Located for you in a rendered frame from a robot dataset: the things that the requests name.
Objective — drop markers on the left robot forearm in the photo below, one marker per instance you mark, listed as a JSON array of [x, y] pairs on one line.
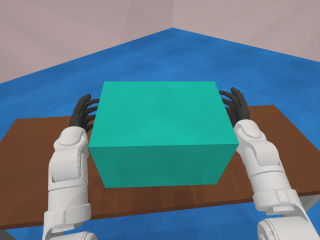
[[68, 205]]

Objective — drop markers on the table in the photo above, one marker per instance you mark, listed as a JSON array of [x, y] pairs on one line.
[[28, 146]]

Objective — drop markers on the carton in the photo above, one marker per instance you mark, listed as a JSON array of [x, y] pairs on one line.
[[161, 133]]

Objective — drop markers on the robot right hand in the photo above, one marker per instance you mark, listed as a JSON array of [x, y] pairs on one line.
[[238, 105]]

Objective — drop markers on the robot left hand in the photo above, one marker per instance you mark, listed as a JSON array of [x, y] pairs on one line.
[[79, 117]]

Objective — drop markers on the right robot upper arm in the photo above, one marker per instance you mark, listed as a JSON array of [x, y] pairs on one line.
[[285, 228]]

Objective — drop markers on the right robot forearm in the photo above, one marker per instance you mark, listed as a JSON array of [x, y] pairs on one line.
[[272, 191]]

